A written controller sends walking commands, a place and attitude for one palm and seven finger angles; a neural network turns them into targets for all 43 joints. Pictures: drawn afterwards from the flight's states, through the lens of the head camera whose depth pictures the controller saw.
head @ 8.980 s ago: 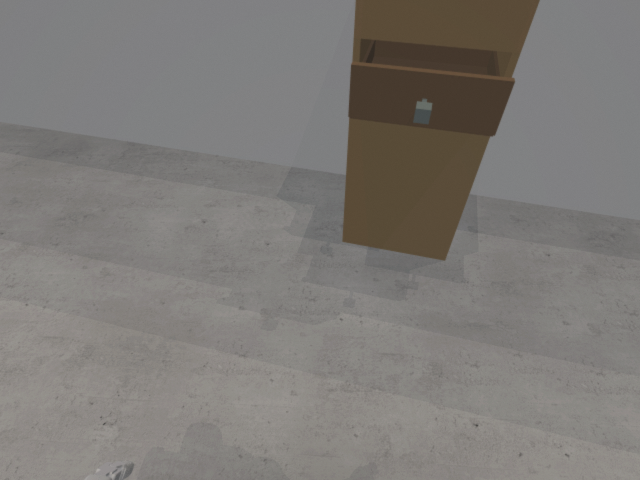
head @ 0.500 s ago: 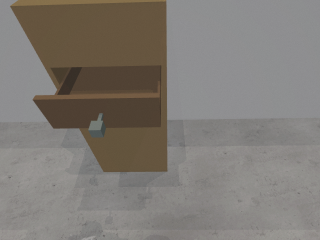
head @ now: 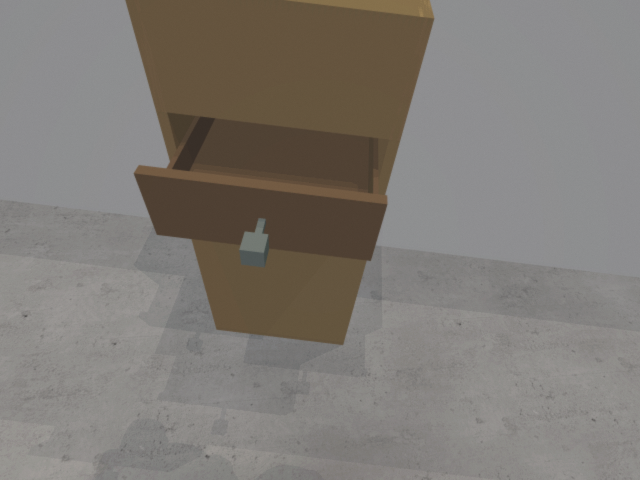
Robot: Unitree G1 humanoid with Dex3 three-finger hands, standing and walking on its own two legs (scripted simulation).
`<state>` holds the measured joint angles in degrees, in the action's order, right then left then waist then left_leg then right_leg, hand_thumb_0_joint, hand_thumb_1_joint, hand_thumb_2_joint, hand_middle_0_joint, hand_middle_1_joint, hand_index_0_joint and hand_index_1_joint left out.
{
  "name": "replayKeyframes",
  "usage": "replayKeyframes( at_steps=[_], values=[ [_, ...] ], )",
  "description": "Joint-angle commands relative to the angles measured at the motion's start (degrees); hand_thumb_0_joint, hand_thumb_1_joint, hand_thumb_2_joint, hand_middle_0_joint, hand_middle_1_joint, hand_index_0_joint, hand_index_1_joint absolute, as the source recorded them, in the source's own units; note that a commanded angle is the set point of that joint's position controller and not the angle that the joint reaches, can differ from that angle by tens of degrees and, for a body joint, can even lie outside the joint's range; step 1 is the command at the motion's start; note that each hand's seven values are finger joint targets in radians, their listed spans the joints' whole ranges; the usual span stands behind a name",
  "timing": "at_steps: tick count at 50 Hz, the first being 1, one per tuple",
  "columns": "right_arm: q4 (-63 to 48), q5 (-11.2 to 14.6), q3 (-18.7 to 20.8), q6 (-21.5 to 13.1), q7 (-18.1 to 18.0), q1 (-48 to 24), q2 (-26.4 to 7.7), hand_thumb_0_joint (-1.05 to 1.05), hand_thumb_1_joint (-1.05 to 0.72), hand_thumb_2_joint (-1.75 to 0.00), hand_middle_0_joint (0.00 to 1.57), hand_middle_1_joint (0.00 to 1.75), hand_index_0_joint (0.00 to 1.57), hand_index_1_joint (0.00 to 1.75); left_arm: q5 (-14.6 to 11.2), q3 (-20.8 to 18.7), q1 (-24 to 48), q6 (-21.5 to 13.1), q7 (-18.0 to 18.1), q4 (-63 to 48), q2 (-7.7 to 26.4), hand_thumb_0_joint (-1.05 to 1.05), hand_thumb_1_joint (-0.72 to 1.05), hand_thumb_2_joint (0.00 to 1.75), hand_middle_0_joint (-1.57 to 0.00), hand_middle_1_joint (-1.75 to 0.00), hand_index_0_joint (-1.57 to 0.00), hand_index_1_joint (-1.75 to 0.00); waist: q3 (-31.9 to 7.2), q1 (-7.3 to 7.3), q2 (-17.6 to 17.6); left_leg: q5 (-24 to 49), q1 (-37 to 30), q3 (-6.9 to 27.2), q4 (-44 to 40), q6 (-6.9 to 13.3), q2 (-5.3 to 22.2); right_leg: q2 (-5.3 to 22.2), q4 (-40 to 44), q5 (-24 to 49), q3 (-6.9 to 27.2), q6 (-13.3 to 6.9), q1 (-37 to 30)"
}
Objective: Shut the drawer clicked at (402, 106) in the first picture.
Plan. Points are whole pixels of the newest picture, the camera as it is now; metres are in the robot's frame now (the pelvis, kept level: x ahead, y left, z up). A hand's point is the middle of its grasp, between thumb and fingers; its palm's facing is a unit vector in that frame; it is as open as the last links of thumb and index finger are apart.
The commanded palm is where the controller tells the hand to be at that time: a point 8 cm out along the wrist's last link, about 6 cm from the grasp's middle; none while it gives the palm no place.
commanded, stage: come to a stop and stand still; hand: left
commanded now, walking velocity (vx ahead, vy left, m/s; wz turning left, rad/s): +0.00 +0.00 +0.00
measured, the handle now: (257, 239) +0.45 +0.15 +0.00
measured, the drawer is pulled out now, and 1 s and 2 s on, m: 0.16 0.16 0.16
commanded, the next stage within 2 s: look again from close up in 0.90 s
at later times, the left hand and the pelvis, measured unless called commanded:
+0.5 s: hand out of the picture -0.02 +0.18 -0.16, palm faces -0.01 -0.98 -0.21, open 7.3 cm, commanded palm none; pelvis -0.04 +0.00 +0.01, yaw -2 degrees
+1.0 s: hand out of the picture -0.10 +0.13 -0.17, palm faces +0.02 -0.99 -0.13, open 7.4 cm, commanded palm none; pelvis -0.06 -0.01 +0.01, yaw -2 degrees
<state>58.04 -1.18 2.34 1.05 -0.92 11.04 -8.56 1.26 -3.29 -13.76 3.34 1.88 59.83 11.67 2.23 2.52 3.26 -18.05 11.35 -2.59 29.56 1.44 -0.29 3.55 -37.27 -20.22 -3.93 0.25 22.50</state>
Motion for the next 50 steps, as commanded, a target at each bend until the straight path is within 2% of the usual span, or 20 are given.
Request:
replayKeyframes(
  at_steps=[1,3,4,6,9,10,12,13,14,15,16,17,18,23,24,30,33,41,49,50],
  values=[
    [-2.35,-0.06,0.25,-1.37,-1.91,-0.55,-7.72,0.00,-0.90,-0.90,0.20,0.30,0.20,0.30,-0.06,-0.19,-2.50,-1.09,-0.14,-1.76,2.38,0.00,0.90,0.90,-0.20,-0.30,-0.20,-0.30,0.62,-0.06,-14.10,27.50,1.99,9.77,-14.50,5.85,14.12,-1.40,-13.27,-3.19,5.12,0.04,0.16],
    [-1.41,0.16,0.19,-1.68,-2.02,0.71,-7.29,0.00,-0.90,-0.90,0.20,0.30,0.20,0.30,-0.19,0.11,-3.64,-1.68,-0.01,-0.45,1.94,0.00,0.90,0.90,-0.20,-0.30,-0.20,-0.30,-1.28,-0.27,-11.32,35.16,-3.69,7.50,-12.16,6.47,12.98,-1.33,-13.43,-2.63,4.97,0.83,0.86],
    [-0.85,0.31,0.19,-1.75,-2.06,1.96,-7.44,0.00,-0.90,-0.90,0.20,0.30,0.20,0.30,-0.21,0.37,-3.37,-1.86,0.02,-0.16,1.82,0.00,0.90,0.90,-0.20,-0.30,-0.20,-0.30,-2.11,-0.98,-10.12,37.01,-6.24,7.29,-11.71,6.54,12.71,-1.27,-12.28,-2.61,4.53,1.17,0.93],
    [0.55,0.54,0.19,-1.97,-2.17,3.98,-7.22,0.00,-0.90,-0.90,0.20,0.30,0.20,0.30,-0.29,0.80,-1.99,-2.11,0.03,-0.05,1.47,0.00,0.90,0.90,-0.20,-0.30,-0.20,-0.30,-2.55,-1.95,-9.42,40.48,-9.79,7.55,-11.40,7.05,13.44,-0.69,-7.73,-3.03,3.68,1.63,0.22],
    [2.00,0.33,0.41,-1.97,-2.07,6.07,-7.82,0.00,-0.90,-0.90,0.20,0.30,0.20,0.30,-0.53,1.42,-1.28,-2.31,0.31,0.34,1.06,0.00,0.90,0.90,-0.20,-0.30,-0.20,-0.30,-3.17,-2.99,-11.18,42.52,-11.61,9.31,-10.26,7.43,13.72,-0.22,2.40,-3.56,2.98,1.63,-3.96],
    [2.52,0.44,0.42,-1.97,-1.99,6.47,-7.86,0.00,-0.90,-0.90,0.20,0.30,0.20,0.30,-0.64,1.48,-2.16,-2.44,0.34,0.91,1.16,0.00,0.90,0.90,-0.20,-0.30,-0.20,-0.30,-3.72,-2.80,-10.53,41.73,-11.47,9.45,-9.75,6.89,13.13,-0.39,6.32,-1.17,2.66,1.45,-6.30],
    [3.00,0.91,0.22,-2.19,-1.85,5.97,-7.12,0.00,-0.90,-0.90,0.20,0.30,0.20,0.30,-0.61,1.69,-5.14,-3.06,0.56,2.83,1.54,0.00,0.90,0.90,-0.20,-0.30,-0.20,-0.30,-4.40,-1.55,-7.05,35.18,-8.19,8.48,-7.57,4.16,10.77,0.46,16.69,10.80,3.33,1.00,-13.47],
    [3.14,1.25,-0.07,-2.34,-1.71,5.74,-5.85,0.00,-0.90,-0.90,0.20,0.30,0.20,0.30,-0.58,1.84,-5.85,-3.43,0.73,3.57,2.35,0.00,0.90,0.90,-0.20,-0.30,-0.20,-0.30,-3.94,-1.97,-4.17,27.88,-4.59,6.99,-6.99,1.93,8.65,2.82,17.93,17.55,6.68,-0.16,-16.49],
    [3.17,1.38,-0.33,-2.29,-1.54,5.30,-4.82,0.00,-0.90,-0.90,0.20,0.30,0.20,0.30,-0.58,2.03,-5.17,-3.68,0.79,3.82,2.84,0.00,0.90,0.90,-0.20,-0.30,-0.20,-0.30,-2.20,-2.56,-2.23,21.30,-3.09,5.62,-8.11,0.43,6.83,4.93,17.35,21.73,8.08,-1.26,-15.71],
    [3.39,1.34,-0.47,-2.28,-1.30,5.73,-4.60,0.00,-0.90,-0.90,0.20,0.30,0.20,0.30,-0.72,2.30,-4.50,-3.69,0.71,3.77,3.01,0.00,0.90,0.90,-0.20,-0.30,-0.20,-0.30,-1.34,-2.94,-2.89,16.35,-2.84,5.60,-10.02,-0.12,6.04,5.73,17.26,20.53,7.48,-1.67,-14.72],
    [3.87,1.07,-0.48,-2.12,-1.11,5.78,-4.42,0.00,-0.90,-0.90,0.20,0.30,0.20,0.30,-0.62,2.37,-4.38,-3.61,0.71,3.72,2.79,0.00,0.90,0.90,-0.20,-0.30,-0.20,-0.30,-1.28,-2.76,-3.51,18.39,-3.30,5.68,-10.09,-0.15,5.77,5.04,16.62,20.83,6.95,-1.73,-14.66],
    [4.62,0.81,-0.50,-1.94,-1.22,5.77,-4.53,0.00,-0.90,-0.90,0.20,0.30,0.20,0.30,-0.67,2.34,-4.29,-3.95,0.75,4.18,2.48,0.00,0.90,0.90,-0.20,-0.30,-0.20,-0.30,-1.15,-2.81,2.86,18.18,-4.59,5.17,-9.42,-0.29,6.10,4.18,16.51,21.20,7.05,-1.75,-13.57],
    [4.95,0.79,-0.51,-1.96,-1.24,6.59,-5.18,0.00,-0.90,-0.90,0.20,0.30,0.20,0.30,-0.80,2.62,-3.99,-4.02,0.76,4.10,1.75,0.00,0.90,0.90,-0.20,-0.30,-0.20,-0.30,-0.86,-3.09,3.51,16.30,-5.43,4.86,-10.16,-0.24,6.29,4.17,17.38,18.84,7.15,-1.69,-12.60],
    [6.84,0.75,-1.11,-1.75,-0.91,7.62,-4.45,0.00,-0.90,-0.90,0.20,0.30,0.20,0.30,-0.93,2.81,-4.10,-3.61,0.71,4.18,1.57,0.00,0.90,0.90,-0.20,-0.30,-0.20,-0.30,4.72,-2.64,-1.73,6.36,-2.22,4.92,-13.66,-0.35,5.75,3.17,20.42,6.65,7.39,-1.44,-9.51],
    [7.16,0.74,-1.21,-1.56,-0.83,8.09,-4.23,0.00,-0.90,-0.90,0.20,0.30,0.20,0.30,-0.88,2.78,-4.22,-3.55,0.71,4.20,1.72,0.00,0.90,0.90,-0.20,-0.30,-0.20,-0.30,6.19,-2.68,-1.35,3.93,-1.02,5.02,-14.19,-0.49,5.58,2.98,20.79,4.60,7.47,-1.43,-8.79],
    [7.96,0.51,-1.10,-1.12,-0.86,10.47,-3.07,0.00,-0.90,-0.90,0.20,0.30,0.20,0.30,-0.87,2.60,-6.18,-3.53,0.63,4.25,1.12,0.00,0.90,0.90,-0.20,-0.30,-0.20,-0.30,6.43,-2.75,-2.69,0.60,-0.21,4.62,-13.65,-0.49,5.05,2.61,22.14,-1.12,8.61,-1.67,-6.34],
    [8.10,0.54,-1.08,-1.32,-0.94,11.47,-2.54,0.00,-0.90,-0.90,0.20,0.30,0.20,0.30,-0.88,2.60,-6.97,-3.67,0.64,4.28,0.56,0.00,0.90,0.90,-0.20,-0.30,-0.20,-0.30,4.48,-2.77,-2.74,1.13,-0.79,4.59,-13.25,-0.36,5.27,2.57,21.75,-0.29,8.51,-1.69,-6.68],
    [8.48,0.63,-1.03,-1.35,-1.15,13.17,-1.50,0.00,-0.90,-0.90,0.20,0.30,0.20,0.30,-0.79,2.70,-9.13,-3.91,0.75,5.14,-0.92,0.00,0.90,0.90,-0.20,-0.30,-0.20,-0.30,5.28,-2.94,-2.61,0.80,-0.32,4.54,-12.41,-0.39,5.56,2.12,21.60,-1.20,8.80,-1.86,-4.71],
    [8.31,0.77,-1.15,-1.91,-1.39,12.98,-0.89,0.00,-0.90,-0.90,0.20,0.30,0.20,0.30,-0.74,2.96,-10.72,-4.32,0.88,5.88,-2.23,0.00,0.90,0.90,-0.20,-0.30,-0.20,-0.30,4.47,-2.87,-3.33,3.83,-0.85,4.64,-12.32,-0.27,6.07,2.04,20.38,4.07,8.40,-1.84,-5.60],
    [3.49,0.61,-1.82,-2.87,-0.24,5.12,-4.05,0.00,-0.90,-0.90,0.20,0.30,0.20,0.30,0.60,3.53,-13.11,-6.16,2.40,6.25,0.34,0.00,0.90,0.90,-0.20,-0.30,-0.20,-0.30,6.60,-0.15,-3.92,8.43,5.72,2.46,0.57,-1.95,6.46,4.33,19.38,18.03,9.95,-1.91,-5.91]
  ],
)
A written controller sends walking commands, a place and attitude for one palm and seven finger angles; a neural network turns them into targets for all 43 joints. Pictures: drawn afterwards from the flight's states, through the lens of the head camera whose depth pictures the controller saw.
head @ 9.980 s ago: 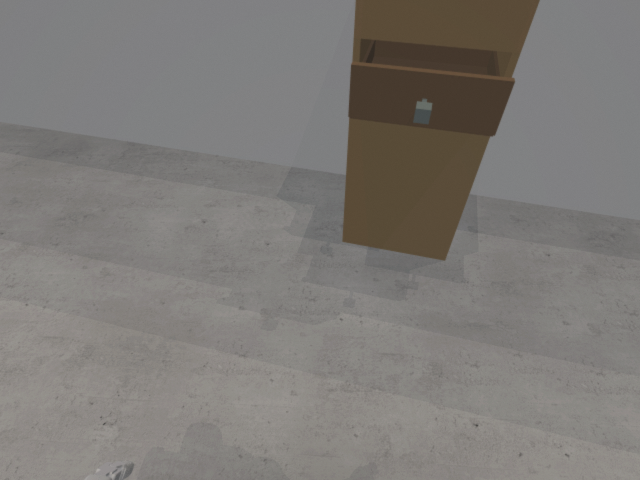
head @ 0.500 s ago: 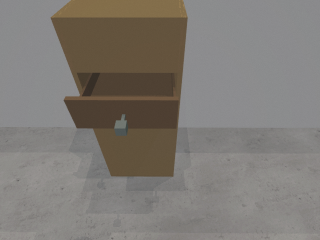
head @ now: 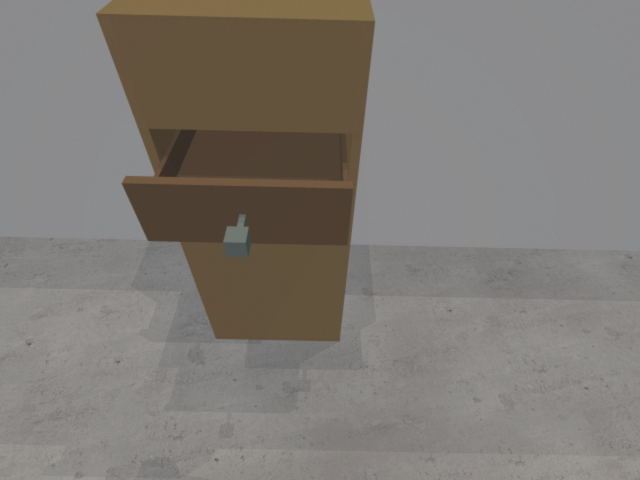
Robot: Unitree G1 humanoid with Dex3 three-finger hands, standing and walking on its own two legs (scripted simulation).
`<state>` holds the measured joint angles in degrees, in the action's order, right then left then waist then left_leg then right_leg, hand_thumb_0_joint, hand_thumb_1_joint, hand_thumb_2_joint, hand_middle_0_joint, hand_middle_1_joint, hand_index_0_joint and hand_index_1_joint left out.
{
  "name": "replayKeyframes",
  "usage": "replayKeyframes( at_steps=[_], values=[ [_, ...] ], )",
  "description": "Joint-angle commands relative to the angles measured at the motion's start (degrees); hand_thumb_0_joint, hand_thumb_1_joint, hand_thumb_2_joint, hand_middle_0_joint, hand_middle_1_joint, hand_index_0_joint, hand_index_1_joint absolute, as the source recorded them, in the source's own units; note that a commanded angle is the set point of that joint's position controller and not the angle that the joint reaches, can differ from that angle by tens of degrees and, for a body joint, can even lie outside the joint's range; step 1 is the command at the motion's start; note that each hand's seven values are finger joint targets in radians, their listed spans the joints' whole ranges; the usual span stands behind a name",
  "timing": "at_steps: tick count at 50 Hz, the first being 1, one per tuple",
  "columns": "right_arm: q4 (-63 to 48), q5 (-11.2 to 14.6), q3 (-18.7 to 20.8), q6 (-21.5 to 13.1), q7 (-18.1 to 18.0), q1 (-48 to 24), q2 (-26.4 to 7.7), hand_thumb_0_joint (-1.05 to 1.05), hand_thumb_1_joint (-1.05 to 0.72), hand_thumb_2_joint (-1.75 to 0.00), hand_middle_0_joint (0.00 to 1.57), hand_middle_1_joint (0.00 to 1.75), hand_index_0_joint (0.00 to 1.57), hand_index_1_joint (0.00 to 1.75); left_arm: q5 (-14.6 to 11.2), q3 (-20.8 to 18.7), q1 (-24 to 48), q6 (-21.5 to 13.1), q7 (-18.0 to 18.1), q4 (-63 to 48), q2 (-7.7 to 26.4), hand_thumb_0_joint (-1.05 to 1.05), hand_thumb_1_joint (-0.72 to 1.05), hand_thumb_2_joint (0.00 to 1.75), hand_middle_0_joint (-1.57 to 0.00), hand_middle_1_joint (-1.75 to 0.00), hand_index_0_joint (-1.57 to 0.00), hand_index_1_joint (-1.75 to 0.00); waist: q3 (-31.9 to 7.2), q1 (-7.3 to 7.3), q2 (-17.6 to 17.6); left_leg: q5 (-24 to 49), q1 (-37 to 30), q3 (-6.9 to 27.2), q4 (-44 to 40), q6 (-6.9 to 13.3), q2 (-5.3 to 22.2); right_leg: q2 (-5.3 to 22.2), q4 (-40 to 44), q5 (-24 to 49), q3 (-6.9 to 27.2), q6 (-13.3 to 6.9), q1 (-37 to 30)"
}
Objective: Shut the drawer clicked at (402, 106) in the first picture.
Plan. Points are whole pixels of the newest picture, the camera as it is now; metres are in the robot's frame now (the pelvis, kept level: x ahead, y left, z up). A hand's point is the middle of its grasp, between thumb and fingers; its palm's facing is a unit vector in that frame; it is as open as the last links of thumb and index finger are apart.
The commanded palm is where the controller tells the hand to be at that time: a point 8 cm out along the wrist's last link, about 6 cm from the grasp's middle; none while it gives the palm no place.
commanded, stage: look again from close up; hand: left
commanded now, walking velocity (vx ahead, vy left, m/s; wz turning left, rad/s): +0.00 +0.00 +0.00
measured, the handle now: (239, 233) +0.50 +0.17 -0.01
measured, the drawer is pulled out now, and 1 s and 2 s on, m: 0.16 0.16 0.16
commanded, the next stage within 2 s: shuffle to correct the standing spot in 0.46 s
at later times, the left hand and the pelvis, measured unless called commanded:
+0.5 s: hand out of the picture +0.00 +0.20 -0.19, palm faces +0.03 -0.99 -0.17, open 7.4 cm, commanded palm none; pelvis -0.01 +0.03 -0.01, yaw +1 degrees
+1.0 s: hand out of the picture -0.04 +0.16 -0.19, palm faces +0.06 -0.99 -0.14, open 7.4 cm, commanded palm none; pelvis +0.01 +0.00 -0.01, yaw +0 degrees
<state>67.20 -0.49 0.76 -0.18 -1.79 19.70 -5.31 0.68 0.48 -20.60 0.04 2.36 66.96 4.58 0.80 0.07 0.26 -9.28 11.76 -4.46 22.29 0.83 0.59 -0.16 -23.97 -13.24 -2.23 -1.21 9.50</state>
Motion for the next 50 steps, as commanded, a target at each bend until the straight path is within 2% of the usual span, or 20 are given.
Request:
replayKeyframes(
  at_steps=[1,2,3,4,5,7,8,12,13,16,20,23,28,30,34,38,43,46,48,50],
  values=[
    [-7.96,0.03,-0.46,-1.51,0.94,-3.64,-6.10,0.00,-0.90,-0.90,0.20,0.30,0.20,0.30,0.77,-0.52,-5.66,-3.72,1.63,-1.59,9.55,0.00,0.90,0.90,-0.20,-0.30,-0.20,-0.30,5.61,-0.56,1.21,-1.81,3.21,4.19,6.85,-1.35,4.02,10.60,5.43,22.97,9.59,-1.22,6.00],
    [-7.25,-0.28,-0.38,-1.52,0.58,1.15,-3.30,0.00,-0.90,-0.90,0.20,0.30,0.20,0.30,0.46,-0.48,-4.98,-3.69,1.36,-3.06,8.45,0.00,0.90,0.90,-0.20,-0.30,-0.20,-0.30,0.42,-1.53,2.30,-4.61,1.04,4.31,5.41,-0.14,2.89,10.47,3.44,19.90,9.43,-1.73,2.20],
    [-6.52,-0.35,-0.27,-1.51,0.49,2.73,-4.44,0.00,-0.90,-0.90,0.20,0.30,0.20,0.30,0.08,-0.27,-4.05,-3.63,1.24,-3.20,7.58,0.00,0.90,0.90,-0.20,-0.30,-0.20,-0.30,-2.78,-1.89,4.54,-2.67,0.27,4.95,5.42,0.20,3.41,8.95,2.74,12.70,8.15,-2.06,1.76],
    [-6.36,-0.30,-0.17,-1.41,0.49,2.87,-5.25,0.00,-0.90,-0.90,0.20,0.30,0.20,0.30,-0.04,-0.21,-3.28,-3.43,1.14,-3.75,7.03,0.00,0.90,0.90,-0.20,-0.30,-0.20,-0.30,-3.51,-1.95,3.65,-1.67,-0.40,5.24,5.12,0.33,3.68,8.03,2.92,6.28,7.79,-2.13,2.52],
    [-6.62,-0.28,-0.07,-1.31,0.49,2.36,-5.61,0.00,-0.90,-0.90,0.20,0.30,0.20,0.30,-0.08,-0.29,-2.78,-3.11,0.99,-4.53,7.05,0.00,0.90,0.90,-0.20,-0.30,-0.20,-0.30,-2.18,-1.80,1.09,-1.78,-0.34,5.45,4.55,0.42,3.81,7.27,2.99,1.41,7.92,-2.14,4.19],
    [-6.56,-0.41,-0.23,-1.22,0.53,1.95,-6.03,0.00,-0.90,-0.90,0.20,0.30,0.20,0.30,0.10,-0.25,-2.17,-2.59,0.82,-4.93,6.90,0.00,0.90,0.90,-0.20,-0.30,-0.20,-0.30,2.56,-1.52,-0.69,-2.68,2.28,6.52,2.89,0.83,4.56,6.09,2.54,-2.69,6.55,-1.93,6.82],
    [-6.95,-0.45,-0.23,-1.10,0.59,1.97,-6.36,0.00,-0.90,-0.90,0.20,0.30,0.20,0.30,0.15,-0.29,-2.31,-2.42,0.72,-5.24,6.87,0.00,0.90,0.90,-0.20,-0.30,-0.20,-0.30,4.53,-1.40,-0.06,-4.67,4.04,7.09,1.76,0.99,4.66,5.64,2.33,-4.47,6.34,-1.92,7.63],
    [-7.62,-0.42,-0.34,-1.42,0.62,1.36,-7.23,0.00,-0.90,-0.90,0.20,0.30,0.20,0.30,0.28,-0.21,-3.07,-2.07,0.43,-5.75,6.96,0.00,0.90,0.90,-0.20,-0.30,-0.20,-0.30,6.63,-0.51,-0.54,-5.60,6.59,8.56,-1.31,1.45,5.02,4.98,1.31,-2.27,5.51,-1.66,6.47],
    [-7.65,-0.42,-0.40,-1.48,0.59,1.39,-7.66,0.00,-0.90,-0.90,0.20,0.30,0.20,0.30,0.20,-0.17,-3.08,-2.02,0.36,-5.95,7.16,0.00,0.90,0.90,-0.20,-0.30,-0.20,-0.30,6.22,-0.35,0.46,-5.22,6.59,8.53,-1.40,1.55,5.06,4.99,1.10,-1.41,5.36,-1.54,5.76],
    [-7.54,-0.43,-0.34,-1.74,0.51,1.08,-8.10,0.00,-0.90,-0.90,0.20,0.30,0.20,0.30,0.29,-0.24,-3.07,-1.77,0.30,-6.42,7.43,0.00,0.90,0.90,-0.20,-0.30,-0.20,-0.30,5.51,-0.02,-1.05,-4.75,6.16,8.81,-2.55,1.76,5.45,5.04,0.73,0.42,4.84,-1.29,4.39],
    [-7.67,-0.37,-0.32,-1.69,0.51,0.51,-9.12,0.00,-0.90,-0.90,0.20,0.30,0.20,0.30,0.18,-0.32,-2.43,-1.47,0.13,-6.95,8.00,0.00,0.90,0.90,-0.20,-0.30,-0.20,-0.30,4.39,-0.02,-0.10,-5.78,5.56,8.97,-3.42,1.75,5.52,5.31,1.00,0.69,4.50,-0.83,3.31],
    [-7.49,-0.36,-0.29,-1.74,0.51,0.05,-9.34,0.00,-0.90,-0.90,0.20,0.30,0.20,0.30,0.20,-0.36,-2.50,-1.37,0.06,-7.07,8.18,0.00,0.90,0.90,-0.20,-0.30,-0.20,-0.30,3.35,0.10,-1.17,-5.81,5.11,9.20,-4.00,1.81,5.67,5.38,1.16,1.44,4.31,-0.69,2.34],
    [-7.10,-0.32,-0.15,-1.47,0.62,-0.17,-9.73,0.00,-0.90,-0.90,0.20,0.30,0.20,0.30,0.36,-0.34,-2.61,-1.09,-0.06,-7.10,8.27,0.00,0.90,0.90,-0.20,-0.30,-0.20,-0.30,4.50,0.17,-1.21,-10.50,6.49,10.00,-6.31,1.83,6.00,5.35,1.44,0.48,3.57,-0.39,2.28],
    [-6.59,-0.49,0.07,-1.25,0.58,0.07,-10.08,0.00,-0.90,-0.90,0.20,0.30,0.20,0.30,0.50,-0.35,-3.42,-1.00,-0.33,-6.54,7.76,0.00,0.90,0.90,-0.20,-0.30,-0.20,-0.30,3.77,-0.07,-1.35,-16.95,5.66,10.87,-7.36,2.16,6.68,4.44,0.67,-3.88,2.47,-0.33,2.86],
    [-6.89,-0.80,1.49,-0.40,0.28,0.21,-12.39,0.00,-0.90,-0.90,0.20,0.30,0.20,0.30,1.36,-0.76,-4.13,-0.15,-0.98,-7.13,6.77,0.00,0.90,0.90,-0.20,-0.30,-0.20,-0.30,5.62,-0.17,-3.69,-28.98,7.71,15.43,-11.35,4.35,10.43,1.83,-4.33,-9.46,-0.94,-0.34,6.49],
    [-7.41,-0.94,2.29,-0.26,-0.05,-0.18,-12.68,0.00,-0.90,-0.90,0.20,0.30,0.20,0.30,1.49,-1.24,-5.79,0.28,-1.69,-7.47,5.62,0.00,0.90,0.90,-0.20,-0.30,-0.20,-0.30,6.43,0.18,-4.30,-29.58,8.85,16.44,-10.87,6.10,12.25,1.13,-6.55,-8.24,-1.65,-0.79,7.67],
    [-7.82,-0.96,2.43,-0.67,-0.09,-0.54,-11.08,0.00,-0.90,-0.90,0.20,0.30,0.20,0.30,1.26,-1.84,-7.86,-0.32,-2.03,-7.42,5.87,0.00,0.90,0.90,-0.20,-0.30,-0.20,-0.30,4.46,0.57,-3.00,-25.44,9.61,12.16,-5.92,5.04,9.98,2.09,-2.19,-7.97,0.79,-1.59,4.76],
    [-8.37,-0.91,1.84,-1.00,0.10,-0.79,-8.33,0.00,-0.90,-0.90,0.20,0.30,0.20,0.30,1.03,-2.10,-8.67,-0.86,-1.74,-7.20,7.40,0.00,0.90,0.90,-0.20,-0.30,-0.20,-0.30,5.20,0.48,3.72,-20.22,11.92,6.24,2.32,3.28,5.02,5.84,3.82,-12.91,8.24,-3.77,4.29],
    [-8.67,-0.82,1.14,-1.39,0.33,-1.10,-6.24,0.00,-0.90,-0.90,0.20,0.30,0.20,0.30,0.78,-2.61,-9.51,-1.04,-1.34,-6.80,8.81,0.00,0.90,0.90,-0.20,-0.30,-0.20,-0.30,5.33,0.66,10.37,-14.28,14.19,0.13,11.69,1.98,1.17,9.76,8.05,-15.13,14.02,-5.97,2.81],
    [-9.13,-0.88,0.95,-1.51,0.57,-2.63,-5.21,0.00,-0.90,-0.90,0.20,0.30,0.20,0.30,0.62,-3.00,-10.64,-1.40,-0.93,-6.37,9.36,0.00,0.90,0.90,-0.20,-0.30,-0.20,-0.30,5.83,1.08,10.76,-13.64,15.78,-1.37,19.19,1.73,0.71,13.38,10.80,-10.72,17.60,-8.82,2.31]
  ],
)
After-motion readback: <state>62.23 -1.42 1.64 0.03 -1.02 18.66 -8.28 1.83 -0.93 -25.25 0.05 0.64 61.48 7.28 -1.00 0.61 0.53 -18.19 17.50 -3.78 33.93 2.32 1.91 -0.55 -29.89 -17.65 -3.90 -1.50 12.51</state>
